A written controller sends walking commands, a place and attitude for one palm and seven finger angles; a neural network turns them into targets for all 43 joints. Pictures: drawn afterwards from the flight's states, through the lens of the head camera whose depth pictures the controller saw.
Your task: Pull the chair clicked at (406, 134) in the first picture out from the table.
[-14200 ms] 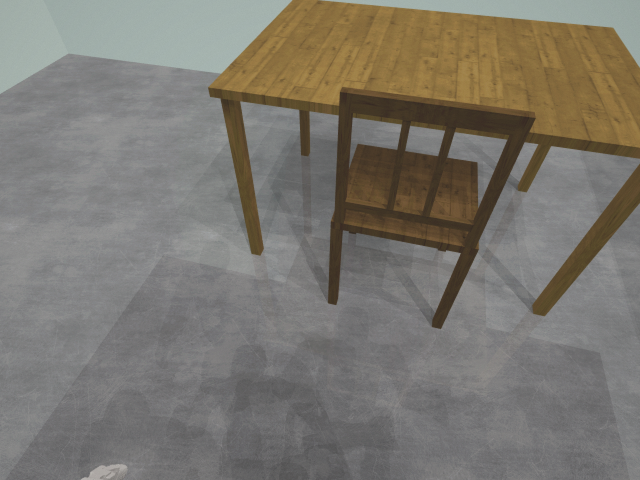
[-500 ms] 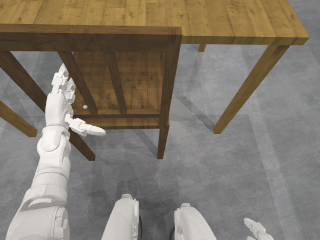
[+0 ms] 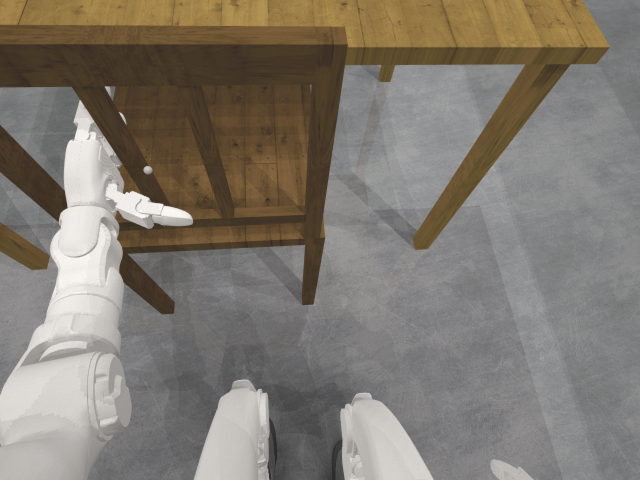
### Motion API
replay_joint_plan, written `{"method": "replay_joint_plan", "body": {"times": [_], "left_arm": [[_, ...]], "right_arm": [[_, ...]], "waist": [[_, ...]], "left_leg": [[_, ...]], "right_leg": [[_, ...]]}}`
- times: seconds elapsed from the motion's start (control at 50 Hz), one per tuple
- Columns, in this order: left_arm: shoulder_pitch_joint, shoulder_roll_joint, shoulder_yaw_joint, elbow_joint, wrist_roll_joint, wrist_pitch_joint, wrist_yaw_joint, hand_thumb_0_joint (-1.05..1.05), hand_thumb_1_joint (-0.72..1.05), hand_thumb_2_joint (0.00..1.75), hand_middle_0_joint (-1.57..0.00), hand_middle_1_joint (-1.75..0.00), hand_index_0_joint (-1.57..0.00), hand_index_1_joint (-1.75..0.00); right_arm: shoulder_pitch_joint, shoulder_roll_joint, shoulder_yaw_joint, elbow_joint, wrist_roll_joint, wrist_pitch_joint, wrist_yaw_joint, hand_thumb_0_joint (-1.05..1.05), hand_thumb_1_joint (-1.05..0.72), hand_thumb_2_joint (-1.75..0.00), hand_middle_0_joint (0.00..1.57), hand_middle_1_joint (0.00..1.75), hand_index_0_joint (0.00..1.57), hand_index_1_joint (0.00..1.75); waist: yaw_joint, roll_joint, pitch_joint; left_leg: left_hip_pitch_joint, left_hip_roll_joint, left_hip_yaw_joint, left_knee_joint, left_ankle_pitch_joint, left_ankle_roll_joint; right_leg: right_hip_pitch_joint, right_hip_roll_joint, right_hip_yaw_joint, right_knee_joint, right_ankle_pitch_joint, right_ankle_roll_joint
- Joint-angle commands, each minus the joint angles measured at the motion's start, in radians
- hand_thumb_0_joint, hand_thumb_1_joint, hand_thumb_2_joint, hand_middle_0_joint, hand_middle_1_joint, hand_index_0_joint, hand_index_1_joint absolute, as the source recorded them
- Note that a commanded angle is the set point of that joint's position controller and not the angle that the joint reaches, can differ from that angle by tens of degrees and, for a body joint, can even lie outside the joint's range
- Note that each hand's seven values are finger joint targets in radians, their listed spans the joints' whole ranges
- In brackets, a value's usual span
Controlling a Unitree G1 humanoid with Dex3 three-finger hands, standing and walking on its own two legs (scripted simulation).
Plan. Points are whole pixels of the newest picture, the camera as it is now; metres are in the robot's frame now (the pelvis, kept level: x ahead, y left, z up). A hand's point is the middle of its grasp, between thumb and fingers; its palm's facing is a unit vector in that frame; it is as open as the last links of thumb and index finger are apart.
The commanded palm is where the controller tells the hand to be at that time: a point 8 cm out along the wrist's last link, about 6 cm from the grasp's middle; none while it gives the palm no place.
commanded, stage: push the fingers through the gap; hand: left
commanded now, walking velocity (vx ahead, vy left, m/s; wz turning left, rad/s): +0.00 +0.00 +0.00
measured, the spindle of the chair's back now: (135, 163) +0.50 +0.23 +0.02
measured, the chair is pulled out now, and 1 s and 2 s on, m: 0.00 0.00 0.02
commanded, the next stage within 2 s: hook a spindle and tug to test in 0.30 s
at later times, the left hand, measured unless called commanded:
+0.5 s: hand (152, 173) +0.47 +0.19 +0.04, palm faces +0.08 -1.00 -0.04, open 16.9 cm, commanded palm +0.45 +0.23 +0.04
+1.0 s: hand (151, 170) +0.48 +0.20 +0.04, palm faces +0.09 -1.00 -0.04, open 11.0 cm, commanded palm +0.45 +0.23 +0.04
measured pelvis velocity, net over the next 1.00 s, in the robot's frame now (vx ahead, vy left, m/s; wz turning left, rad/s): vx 0.00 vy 0.00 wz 0.00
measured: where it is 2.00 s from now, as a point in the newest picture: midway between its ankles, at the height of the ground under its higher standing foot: outside the picture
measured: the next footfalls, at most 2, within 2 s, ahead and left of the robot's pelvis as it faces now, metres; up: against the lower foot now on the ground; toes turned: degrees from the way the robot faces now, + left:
none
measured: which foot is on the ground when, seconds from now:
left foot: down 0.00-1.00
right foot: down 0.00-1.00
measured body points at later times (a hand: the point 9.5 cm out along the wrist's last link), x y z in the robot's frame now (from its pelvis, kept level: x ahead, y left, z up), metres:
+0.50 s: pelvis +0.00 +0.00 +0.00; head +0.14 +0.02 +0.43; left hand +0.46 +0.25 +0.04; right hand +0.07 -0.27 -0.12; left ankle +0.07 +0.10 -0.60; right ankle +0.01 -0.10 -0.60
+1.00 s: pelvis +0.00 +0.00 +0.00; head +0.15 +0.02 +0.43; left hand +0.47 +0.25 +0.04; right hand +0.06 -0.27 -0.12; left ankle +0.07 +0.10 -0.60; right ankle +0.01 -0.10 -0.60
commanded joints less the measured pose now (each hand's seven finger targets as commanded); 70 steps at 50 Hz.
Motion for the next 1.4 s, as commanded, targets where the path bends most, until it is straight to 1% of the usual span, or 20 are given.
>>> {"method": "replay_joint_plan", "body": {"times": [0.0, 0.06, 0.1, 0.22, 0.26, 0.32, 0.38, 0.46, 0.52, 0.64, 0.68, 0.76, 0.88, 0.94, 1.0, 1.06, 1.16, 1.18, 1.26, 1.38], "left_arm": [[-0.316, 0.194, 0.018, -0.194, -0.014, -0.064, -0.007, 0.00, -0.50, 0.30, -0.06, -0.08, -0.06, -0.08], [-0.320, 0.225, 0.046, -0.213, -0.017, -0.059, 0.002, 0.00, -0.50, 0.30, -0.06, -0.08, -0.06, -0.08], [-0.313, 0.220, 0.043, -0.252, -0.014, -0.071, 0.005, 0.00, -0.50, 0.30, -0.06, -0.08, -0.06, -0.08], [-0.350, 0.217, 0.028, -0.236, -0.009, -0.085, 0.009, 0.00, -0.50, 0.30, -0.06, -0.08, -0.06, -0.08], [-0.353, 0.181, -0.004, -0.223, -0.006, -0.082, 0.005, 0.00, -0.50, 0.30, -0.06, -0.08, -0.06, -0.08], [-0.345, 0.196, 0.016, -0.239, -0.012, -0.086, 0.007, 0.00, -0.50, 0.30, -0.06, -0.08, -0.06, -0.08], [-0.341, 0.170, -0.003, -0.189, -0.012, -0.075, 0.005, 0.00, -0.50, 0.30, -0.06, -0.08, -0.06, -0.08], [-0.368, 0.225, 0.034, -0.199, -0.008, -0.078, 0.010, 0.00, -0.50, 0.30, -0.13, -0.30, -0.13, -0.30], [-0.370, 0.211, 0.017, -0.227, -0.003, -0.088, 0.008, 0.00, -0.50, 0.30, -0.18, -0.46, -0.18, -0.46], [-0.372, 0.176, -0.006, -0.198, -0.011, -0.072, 0.004, 0.00, -0.50, 0.30, -0.29, -0.79, -0.29, -0.79], [-0.380, 0.219, 0.029, -0.212, -0.009, -0.075, 0.010, 0.00, -0.50, 0.30, -0.32, -0.90, -0.32, -0.90], [-0.345, 0.179, 0.000, -0.212, -0.010, -0.069, 0.006, 0.00, -0.28, 0.40, -0.39, -1.12, -0.39, -1.12], [-0.380, 0.193, 0.007, -0.199, -0.009, -0.074, 0.011, 0.00, 0.06, 0.54, -0.50, -1.45, -0.50, -1.45], [-0.353, 0.182, 0.000, -0.220, -0.004, -0.080, 0.009, 0.00, 0.23, 0.61, -0.50, -1.45, -0.50, -1.45], [-0.358, 0.184, 0.002, -0.190, -0.010, -0.075, 0.008, 0.00, 0.40, 0.68, -0.50, -1.45, -0.50, -1.45], [-0.337, 0.173, -0.006, -0.241, -0.011, -0.080, 0.004, 0.00, 0.56, 0.76, -0.50, -1.45, -0.50, -1.45], [-0.314, 0.169, -0.001, -0.222, -0.015, -0.074, 0.009, 0.00, 0.84, 0.88, -0.50, -1.45, -0.50, -1.45], [-0.339, 0.187, 0.003, -0.240, -0.011, -0.083, 0.009, 0.00, 0.90, 0.90, -0.50, -1.45, -0.50, -1.45], [-0.272, 0.117, -0.042, -0.274, -0.016, -0.082, 0.012, 0.00, 0.90, 0.90, -0.50, -1.45, -0.50, -1.45], [-0.195, 0.077, -0.071, -0.349, -0.022, -0.079, 0.027, 0.00, 0.90, 0.90, -0.50, -1.45, -0.50, -1.45]], "right_arm": [[0.133, -0.173, -0.062, -0.069, 0.002, -0.013, -0.004, 0.00, -0.90, -0.90, 0.20, 0.30, 0.20, 0.30], [0.133, -0.171, -0.061, -0.073, 0.004, -0.003, -0.005, 0.00, -0.90, -0.90, 0.20, 0.30, 0.20, 0.30], [0.128, -0.163, -0.059, -0.080, 0.003, -0.004, -0.002, 0.00, -0.90, -0.90, 0.20, 0.30, 0.20, 0.30], [0.129, -0.163, -0.057, -0.063, 0.003, -0.006, -0.006, 0.00, -0.90, -0.90, 0.20, 0.30, 0.20, 0.30], [0.123, -0.161, -0.059, -0.065, 0.005, -0.006, -0.007, 0.00, -0.90, -0.90, 0.20, 0.30, 0.20, 0.30], [0.133, -0.167, -0.063, -0.063, 0.002, -0.010, -0.006, 0.00, -0.90, -0.90, 0.20, 0.30, 0.20, 0.30], [0.130, -0.166, -0.058, -0.060, 0.002, -0.007, -0.006, 0.00, -0.90, -0.90, 0.20, 0.30, 0.20, 0.30], [0.121, -0.165, -0.055, -0.068, 0.003, -0.003, -0.008, 0.00, -0.90, -0.90, 0.20, 0.30, 0.20, 0.30], [0.121, -0.162, -0.054, -0.073, 0.002, -0.003, -0.006, 0.00, -0.90, -0.90, 0.20, 0.30, 0.20, 0.30], [0.122, -0.163, -0.056, -0.071, 0.005, -0.001, -0.005, 0.00, -0.90, -0.90, 0.20, 0.30, 0.20, 0.30], [0.131, -0.168, -0.057, -0.068, 0.002, -0.001, -0.008, 0.00, -0.90, -0.90, 0.20, 0.30, 0.20, 0.30], [0.125, -0.159, -0.058, -0.070, 0.005, 0.002, -0.005, 0.00, -0.90, -0.90, 0.20, 0.30, 0.20, 0.30], [0.131, -0.162, -0.053, -0.061, 0.003, -0.002, -0.006, 0.00, -0.90, -0.90, 0.20, 0.30, 0.20, 0.30], [0.130, -0.160, -0.059, -0.068, 0.002, 0.001, -0.003, 0.00, -0.90, -0.90, 0.20, 0.30, 0.20, 0.30], [0.133, -0.164, -0.057, -0.059, 0.003, 0.002, -0.003, 0.00, -0.90, -0.90, 0.20, 0.30, 0.20, 0.30], [0.130, -0.159, -0.061, -0.069, 0.002, 0.001, 0.001, 0.00, -0.90, -0.90, 0.20, 0.30, 0.20, 0.30], [0.129, -0.158, -0.061, -0.066, 0.004, 0.006, 0.001, 0.00, -0.90, -0.90, 0.20, 0.30, 0.20, 0.30], [0.131, -0.162, -0.060, -0.063, 0.004, 0.005, -0.001, 0.00, -0.90, -0.90, 0.20, 0.30, 0.20, 0.30], [0.122, -0.156, -0.065, -0.077, 0.004, 0.006, 0.006, 0.00, -0.90, -0.90, 0.20, 0.30, 0.20, 0.30], [0.117, -0.154, -0.071, -0.083, 0.007, 0.007, 0.012, 0.00, -0.90, -0.90, 0.20, 0.30, 0.20, 0.30]], "waist": [[-0.008, 0.068, -0.520], [-0.006, 0.033, -0.504], [0.007, 0.072, -0.535], [-0.014, 0.069, -0.483], [-0.023, 0.071, -0.470], [-0.008, 0.083, -0.523], [-0.023, 0.067, -0.467], [-0.014, 0.054, -0.486], [-0.013, 0.094, -0.516], [-0.024, 0.069, -0.493], [-0.017, 0.063, -0.513], [-0.021, 0.057, -0.509], [-0.026, 0.054, -0.482], [-0.013, 0.077, -0.525], [-0.024, 0.059, -0.482], [-0.010, 0.089, -0.544], [-0.017, 0.045, -0.495], [-0.016, 0.080, -0.498], [-0.006, 0.093, -0.525], [0.003, 0.102, -0.537]], "left_leg": [[0.572, -0.024, -0.085, -0.127, 0.273, -0.010], [0.527, -0.028, -0.072, -0.129, 0.249, -0.003], [0.553, -0.029, -0.073, -0.133, 0.264, -0.007], [0.543, -0.025, -0.077, -0.137, 0.232, -0.008], [0.546, -0.026, -0.075, -0.139, 0.218, -0.006], [0.603, -0.025, -0.087, -0.140, 0.263, -0.012], [0.567, -0.026, -0.085, -0.138, 0.249, -0.007], [0.514, -0.031, -0.071, -0.128, 0.215, -0.003], [0.555, -0.029, -0.075, -0.124, 0.260, -0.007], [0.548, -0.028, -0.077, -0.126, 0.234, -0.006], [0.547, -0.028, -0.080, -0.124, 0.241, -0.004], [0.540, -0.030, -0.070, -0.120, 0.255, -0.004], [0.521, -0.030, -0.075, -0.126, 0.223, -0.001], [0.566, -0.029, -0.078, -0.130, 0.261, -0.008], [0.549, -0.026, -0.081, -0.131, 0.245, -0.007], [0.584, -0.029, -0.077, -0.130, 0.287, -0.009], [0.559, -0.026, -0.078, -0.133, 0.268, -0.007], [0.583, -0.025, -0.084, -0.138, 0.280, -0.010], [0.653, -0.021, -0.092, -0.154, 0.318, -0.021], [0.700, -0.019, -0.096, -0.164, 0.376, -0.027]], "right_leg": [[0.065, 0.012, 0.046, -0.204, 0.295, 0.008], [0.109, 0.011, 0.059, -0.218, 0.296, 0.014], [0.115, 0.013, 0.059, -0.214, 0.301, 0.012], [0.089, 0.015, 0.058, -0.219, 0.275, 0.012], [0.074, 0.013, 0.057, -0.225, 0.260, 0.012], [0.070, 0.015, 0.048, -0.217, 0.283, 0.007], [0.053, 0.015, 0.046, -0.217, 0.277, 0.009], [0.102, 0.011, 0.067, -0.223, 0.267, 0.013], [0.090, 0.012, 0.060, -0.208, 0.300, 0.010], [0.074, 0.013, 0.057, -0.218, 0.276, 0.012], [0.084, 0.014, 0.058, -0.210, 0.282, 0.011], [0.103, 0.013, 0.062, -0.220, 0.305, 0.014], [0.089, 0.015, 0.062, -0.220, 0.272, 0.012], [0.094, 0.015, 0.055, -0.215, 0.297, 0.009], [0.074, 0.015, 0.052, -0.219, 0.284, 0.010], [0.105, 0.015, 0.054, -0.215, 0.318, 0.008], [0.098, 0.017, 0.053, -0.223, 0.307, 0.011], [0.081, 0.017, 0.048, -0.213, 0.307, 0.007], [0.072, 0.019, 0.034, -0.219, 0.317, 0.004], [0.080, 0.022, 0.028, -0.220, 0.350, 0.001]]}}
